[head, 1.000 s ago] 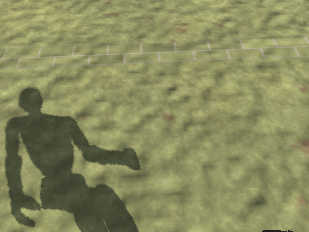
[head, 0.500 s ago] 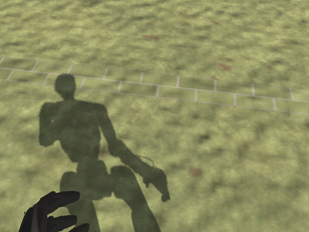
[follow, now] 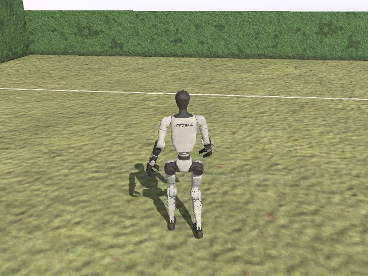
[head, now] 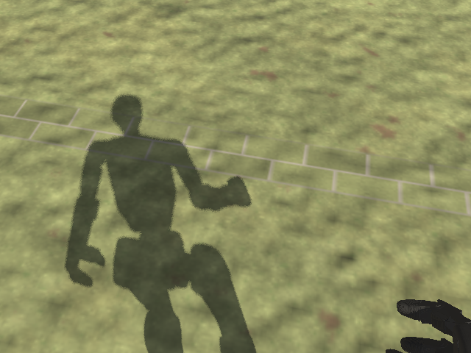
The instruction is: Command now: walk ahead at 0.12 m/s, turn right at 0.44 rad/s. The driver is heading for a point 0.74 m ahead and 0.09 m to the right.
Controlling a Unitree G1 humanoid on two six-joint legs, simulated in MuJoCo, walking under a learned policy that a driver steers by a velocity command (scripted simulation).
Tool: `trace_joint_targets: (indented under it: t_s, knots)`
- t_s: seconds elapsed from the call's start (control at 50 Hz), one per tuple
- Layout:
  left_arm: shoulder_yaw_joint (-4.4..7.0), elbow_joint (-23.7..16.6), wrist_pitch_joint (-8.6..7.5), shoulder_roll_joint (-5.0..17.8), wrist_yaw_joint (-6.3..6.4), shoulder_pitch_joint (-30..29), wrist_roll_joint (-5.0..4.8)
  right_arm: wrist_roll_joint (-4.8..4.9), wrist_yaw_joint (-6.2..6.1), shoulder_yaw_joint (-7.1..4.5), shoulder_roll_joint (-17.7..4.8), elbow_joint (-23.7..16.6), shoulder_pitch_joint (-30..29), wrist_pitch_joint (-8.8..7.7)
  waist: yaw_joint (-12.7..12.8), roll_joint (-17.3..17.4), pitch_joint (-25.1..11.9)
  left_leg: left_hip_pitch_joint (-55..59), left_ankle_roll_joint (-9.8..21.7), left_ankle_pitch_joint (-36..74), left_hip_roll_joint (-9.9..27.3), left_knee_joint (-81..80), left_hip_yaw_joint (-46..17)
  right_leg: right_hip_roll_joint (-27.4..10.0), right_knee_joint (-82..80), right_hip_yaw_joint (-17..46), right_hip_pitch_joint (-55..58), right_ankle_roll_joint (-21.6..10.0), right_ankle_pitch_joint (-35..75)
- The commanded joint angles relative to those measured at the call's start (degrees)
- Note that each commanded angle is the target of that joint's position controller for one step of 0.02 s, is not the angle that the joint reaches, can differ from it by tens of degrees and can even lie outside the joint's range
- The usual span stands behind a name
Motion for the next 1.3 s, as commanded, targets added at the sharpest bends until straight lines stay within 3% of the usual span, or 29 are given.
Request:
trace_joint_targets:
  t_s: [0.02, 0.06, 0.12, 0.18, 0.24, 0.32, 0.34, 0.36, 0.38, 0.4, 0.42, 0.46, 0.48, 0.56, 0.64, 0.84, 0.9, 0.92, 0.94, 0.96, 0.98, 1.0, 1.02, 1.04, 1.06, 1.08, 1.16, 1.22, 1.3]
  knots:
    - [1.66, -4.84, 0.77, 8.15, 0.39, 2.85, -0.21, 0.59, -0.30, -2.65, -7.36, -1.83, 9.34, 1.15, -5.53, 9.49, -14.61, 29.61, 14.74, 24.88, 22.83, -5.07, -19.94, -4.50, 23.71, -1.81, -21.45, 3.41, -5.71]
    - [2.17, -5.20, 3.30, 7.71, 1.15, 1.24, 0.11, 0.39, -0.27, -2.27, -7.07, -1.83, 4.20, 1.78, -3.69, 8.03, -9.50, 18.95, 12.77, 14.03, 18.77, -8.80, -13.59, -6.52, 24.48, -2.37, -19.13, 4.83, 0.80]
    - [1.64, -6.91, 4.37, 4.43, 1.07, 0.38, 0.13, -0.43, -0.54, -2.66, -8.12, -1.17, 2.01, 2.03, -2.65, 9.68, -6.91, 10.66, 12.49, 10.97, 15.55, -12.13, -5.30, -6.20, 20.57, -5.53, -13.54, 5.12, 6.59]
    - [0.78, -9.23, 4.16, 3.02, 0.31, -3.54, 0.50, 0.14, -1.18, -3.04, -8.96, -0.39, 2.28, 2.28, -3.74, 9.29, -8.09, 11.49, 12.89, 10.87, 16.42, -11.96, -1.92, -7.52, 10.68, -6.44, -10.09, 4.39, 9.68]
    - [0.68, -10.89, 4.09, 4.15, -0.89, -5.52, 0.40, 0.70, -1.32, -3.72, -11.09, 0.23, 3.27, 2.85, -4.44, 10.23, -9.13, 12.33, 12.63, 9.90, 18.28, -11.35, -0.78, -7.39, 2.91, -8.15, -5.17, 2.97, 10.96]
    - [1.52, -10.38, 4.48, 5.24, -2.07, -2.05, 0.59, 2.56, -1.07, -4.16, -12.10, 1.53, 4.58, 3.46, -2.53, 9.31, -9.30, 10.89, 7.94, -1.81, 18.06, -6.10, 1.73, -4.44, -12.76, -11.80, 5.18, -1.46, 16.31]
    - [2.20, -9.10, 4.60, 6.38, -1.87, 0.78, 0.69, 2.62, -0.86, -3.81, -10.33, 2.45, 6.30, 3.67, -2.14, 6.30, -8.62, 5.66, 4.68, -12.80, 15.96, -1.89, 4.19, -3.54, -16.31, -10.80, 10.90, -3.52, 15.95]
    - [3.39, -8.72, 4.50, 10.72, -1.12, 4.08, 0.77, 1.57, -0.25, -2.90, -6.58, 2.42, 6.91, 3.81, -2.04, -6.78, -5.76, -6.88, -0.78, -23.29, 9.86, 14.02, 10.85, -13.40, -24.88, 5.12, 17.06, -8.19, 13.35]
    - [4.41, -10.42, 3.78, 17.48, -1.05, 5.00, 0.82, 0.57, -0.23, -2.79, -6.48, -1.78, 2.28, 3.04, -1.05, -17.65, -3.22, -24.33, -3.16, -31.80, 0.77, 27.45, 7.76, -24.88, -31.37, 28.06, 18.44, -18.32, 1.98]
    - [3.70, -11.06, 2.04, 15.11, -1.34, 4.69, 2.48, 1.61, -0.09, -3.73, -9.98, -2.76, -3.04, 1.76, 1.88, -12.13, -3.03, -26.48, -1.51, -27.83, 2.25, 32.93, -1.13, -24.99, -36.58, 32.00, 16.03, -20.00, -8.51]
    - [2.62, -10.98, 0.79, 12.35, -1.12, 1.16, 2.44, 2.60, 0.24, -4.32, -11.68, -1.97, -1.32, 1.18, -1.13, -11.01, -1.30, -27.38, 0.02, -20.52, 4.14, 32.94, -2.09, -23.70, -37.07, 27.44, 15.31, -16.67, -10.97]
    - [0.99, -10.88, -0.07, 7.71, -0.49, -2.99, 1.25, 1.26, 0.19, -4.47, -11.23, 2.15, 3.91, 0.94, -3.64, -9.80, -2.31, -23.71, -0.68, -10.56, 5.96, 30.47, -1.15, -19.45, -35.90, 17.65, 14.91, -11.59, -3.07]
    - [0.55, -10.52, -0.41, 7.01, -0.33, -2.88, 1.48, 1.08, 0.48, -4.37, -10.46, 3.24, 5.02, 0.86, -4.14, -9.52, -2.54, -21.20, -1.06, -6.48, 5.89, 30.78, -0.29, -17.74, -36.43, 14.12, 13.73, -10.64, 0.59]
    - [0.61, -8.66, -2.11, 7.28, -0.22, 0.65, 1.86, 1.86, 1.30, -3.64, -8.73, 4.58, 4.56, 0.54, -3.06, -5.68, -1.74, -21.30, -1.71, 3.42, 5.78, 26.07, 0.06, -17.11, -38.60, 6.46, 16.95, -9.74, 11.71]
    - [0.96, -6.86, -2.89, 7.88, -0.31, 2.04, 1.95, 2.37, 1.82, -3.14, -8.19, 4.57, 3.91, 0.65, -2.02, -5.65, 0.40, -21.83, -2.37, 6.64, 5.45, 20.07, -1.60, -18.36, -40.31, 1.91, 19.27, -9.96, 15.75]
    - [1.95, -2.44, -2.19, 8.83, -0.49, 4.53, 0.66, 2.62, 4.58, -0.98, -5.61, -0.17, -2.78, -0.15, 1.29, -3.78, 5.59, -19.42, 1.15, 2.17, 4.58, 7.55, 3.02, -20.87, -37.15, -9.26, 24.84, -9.19, 30.70]
    - [2.55, -2.64, -1.52, 11.20, 0.03, 2.70, 0.08, 2.58, 5.14, -1.89, -7.87, -0.99, 0.82, -0.23, -2.25, -6.28, 0.79, -7.69, 4.53, -4.10, 0.17, 6.00, 8.06, -20.24, -27.35, -13.02, 25.13, -7.15, 60.00]
    - [2.60, -2.76, -1.14, 11.66, 0.37, 1.96, -0.06, 2.59, 4.97, -3.00, -9.73, 0.37, 7.34, -0.10, -6.17, -6.30, -3.59, 1.96, 6.02, -3.37, -2.55, 4.40, 9.77, -18.93, -18.52, -15.31, 23.73, -5.77, 70.40]
    - [2.17, -2.89, -1.18, 10.95, 0.65, 2.49, -0.01, 2.81, 4.28, -4.75, -13.00, 2.63, 16.31, 0.11, -10.55, -4.56, -9.10, 17.29, 8.19, -0.20, -4.13, 2.26, 8.66, -16.65, -6.44, -17.11, 17.20, -3.72, 69.95]
    - [0.76, -4.23, -1.91, 7.72, 0.58, 3.09, 1.71, 2.94, 2.88, -6.20, -17.85, 4.06, 25.45, 0.82, -13.81, 3.81, -15.42, 36.02, 12.60, -1.30, 7.02, 2.15, -8.00, -13.77, 12.74, -17.19, 0.91, -0.99, 44.98]
    - [-1.55, -7.16, -3.89, 0.92, -0.38, 7.29, 2.50, 2.92, 3.07, -5.88, -21.46, 3.37, 23.85, 0.19, -7.46, 15.87, -22.05, 50.24, 23.24, -13.19, 20.43, -5.92, -41.65, -1.59, 30.03, -8.71, -20.84, 1.91, -3.43]
    - [-0.38, -7.20, -5.84, 6.84, -1.18, 0.27, 0.10, 2.71, 2.93, -4.78, -16.41, 2.97, 25.68, 0.10, -12.61, 9.31, -22.12, 50.08, 21.46, -16.42, 19.91, -10.62, -41.78, -4.13, 34.16, -0.56, -26.69, 0.98, -0.93]
    - [-0.07, -9.00, -6.76, 8.45, -1.48, -4.25, -1.15, 2.62, 2.77, -4.12, -14.26, 3.07, 22.97, -0.14, -12.40, 7.56, -14.02, 43.64, 19.06, -11.40, 17.95, -10.93, -32.94, -6.59, 32.33, -1.77, -29.90, -0.14, 4.44]
    - [-0.32, -8.93, -7.18, 7.82, -1.12, -5.03, -0.01, 2.70, 2.70, -3.63, -13.14, 2.23, 19.16, -0.17, -9.75, 2.06, -9.68, 34.61, 17.21, -6.03, 15.37, -11.11, -26.54, -9.15, 27.45, -2.26, -27.17, -0.57, 8.98]
    - [0.10, -8.85, -7.07, 8.04, -0.77, -5.29, 1.46, 2.30, 2.58, -3.14, -11.77, 1.20, 15.55, -0.08, -7.49, 1.24, -6.42, 26.65, 16.46, -0.70, 13.31, -12.31, -22.41, -10.42, 22.97, -2.62, -23.55, -0.06, 11.54]
    - [0.40, -8.92, -6.41, 8.11, -0.83, -3.98, 1.72, 1.59, 2.35, -2.67, -10.82, 0.00, 13.50, -0.10, -5.41, 2.45, -5.25, 21.59, 16.53, 2.83, 11.89, -14.00, -20.29, -11.28, 21.43, -2.29, -20.14, 0.32, 13.08]
    - [-0.20, -9.38, -4.25, 5.56, -0.80, -3.72, 2.35, 1.83, 1.38, -2.71, -11.54, 0.41, 12.32, -0.68, -3.23, 3.40, -2.29, 12.17, 16.61, 12.38, 9.22, -17.05, -12.82, -10.95, 11.70, -4.80, -18.18, 3.45, 19.01]
    - [-1.36, -9.62, -4.61, 3.24, -1.45, -9.05, 2.03, 1.88, 0.96, -2.32, -11.08, 2.25, 14.24, -0.82, -6.06, 4.65, -1.28, 10.96, 12.80, 15.07, 5.82, -16.53, -5.65, -9.77, -3.11, -6.84, -14.55, 3.22, 33.74]
    - [-1.78, -11.42, -5.16, 3.39, -2.82, -16.60, 0.35, 2.04, 1.17, -2.24, -12.43, 4.83, 19.10, -1.05, -10.11, 4.72, 0.33, 17.21, 11.61, 8.49, 9.34, -17.12, -6.51, -8.17, -13.46, -7.35, -14.27, 0.58, 42.10]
